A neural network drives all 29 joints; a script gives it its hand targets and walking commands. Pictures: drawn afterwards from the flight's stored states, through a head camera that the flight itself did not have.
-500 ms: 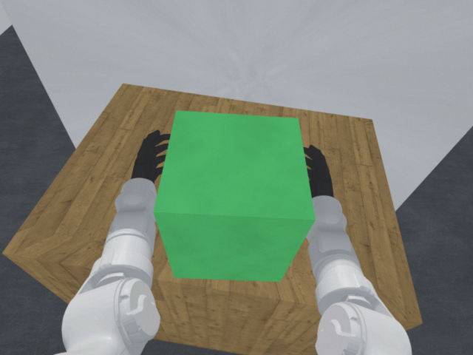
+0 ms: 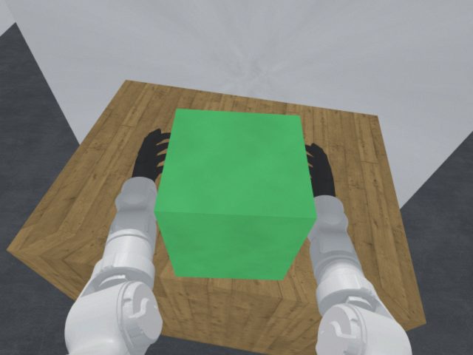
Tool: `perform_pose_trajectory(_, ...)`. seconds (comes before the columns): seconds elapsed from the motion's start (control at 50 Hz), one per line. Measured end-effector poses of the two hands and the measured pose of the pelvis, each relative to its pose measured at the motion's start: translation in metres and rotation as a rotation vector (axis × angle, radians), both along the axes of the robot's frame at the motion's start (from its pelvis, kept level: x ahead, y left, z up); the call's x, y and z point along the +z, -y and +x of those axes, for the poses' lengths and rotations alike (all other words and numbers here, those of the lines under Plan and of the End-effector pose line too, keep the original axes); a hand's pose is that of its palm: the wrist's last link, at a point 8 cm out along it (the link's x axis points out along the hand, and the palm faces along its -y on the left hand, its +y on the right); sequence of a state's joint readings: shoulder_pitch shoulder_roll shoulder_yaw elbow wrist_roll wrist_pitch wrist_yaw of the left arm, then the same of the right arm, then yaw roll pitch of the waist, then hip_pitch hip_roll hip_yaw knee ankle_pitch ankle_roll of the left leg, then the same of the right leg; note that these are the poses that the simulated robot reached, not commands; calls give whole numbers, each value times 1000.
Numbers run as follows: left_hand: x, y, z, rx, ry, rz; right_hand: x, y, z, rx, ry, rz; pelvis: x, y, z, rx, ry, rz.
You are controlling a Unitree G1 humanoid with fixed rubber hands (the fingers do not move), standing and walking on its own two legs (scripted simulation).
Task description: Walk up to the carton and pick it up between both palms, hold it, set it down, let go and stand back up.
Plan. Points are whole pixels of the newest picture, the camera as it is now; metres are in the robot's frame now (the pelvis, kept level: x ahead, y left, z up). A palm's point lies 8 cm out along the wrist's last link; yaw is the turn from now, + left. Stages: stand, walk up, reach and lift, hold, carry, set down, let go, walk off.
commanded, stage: reach and lift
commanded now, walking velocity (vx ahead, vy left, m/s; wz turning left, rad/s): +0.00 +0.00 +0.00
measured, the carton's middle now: (233, 201) +0.40 +0.02 +0.02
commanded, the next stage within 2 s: none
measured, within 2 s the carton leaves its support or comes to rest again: leaves its support in 0.80 s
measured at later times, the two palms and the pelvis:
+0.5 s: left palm (147, 174) +0.42 +0.17 +0.07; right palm (320, 190) +0.39 -0.14 +0.06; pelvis +0.00 +0.00 +0.00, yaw +0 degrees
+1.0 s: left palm (142, 182) +0.39 +0.17 +0.08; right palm (324, 198) +0.37 -0.13 +0.08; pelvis -0.01 +0.00 +0.00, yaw +1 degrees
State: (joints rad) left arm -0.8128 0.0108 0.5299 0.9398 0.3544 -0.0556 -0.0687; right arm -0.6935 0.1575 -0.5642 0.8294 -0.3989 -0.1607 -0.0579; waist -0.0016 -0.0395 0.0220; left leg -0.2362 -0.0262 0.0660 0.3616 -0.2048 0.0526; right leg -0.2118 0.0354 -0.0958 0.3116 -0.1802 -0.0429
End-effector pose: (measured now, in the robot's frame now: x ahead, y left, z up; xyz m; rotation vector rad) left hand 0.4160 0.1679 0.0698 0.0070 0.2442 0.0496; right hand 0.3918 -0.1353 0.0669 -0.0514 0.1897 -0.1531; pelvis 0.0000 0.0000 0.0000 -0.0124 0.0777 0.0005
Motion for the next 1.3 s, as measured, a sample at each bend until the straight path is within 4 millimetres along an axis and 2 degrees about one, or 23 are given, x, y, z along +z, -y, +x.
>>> perform_pose_trajectory(0.24,-2,0,3,-2,-20,5,-3,0,3,0,-9,3,0,-1,6,0,0,-2)
perform_pose_trajectory(0.62,-2,0,2,3,-13,5,-2,0,2,-1,8,-12,1,-2,2,7,-28,-4)
perform_pose_trajectory(0.84,7,1,-10,6,51,24,4,-1,-9,1,79,-36,2,-2,-3,17,-30,-7)
perform_pose_trajectory(1.08,9,0,-29,18,74,13,8,-2,-27,3,103,-55,2,0,-19,20,-24,-4)
perform_pose_trajectory(1.3,5,3,-27,23,25,21,3,0,-26,4,55,-48,2,0,-23,16,-45,-4)
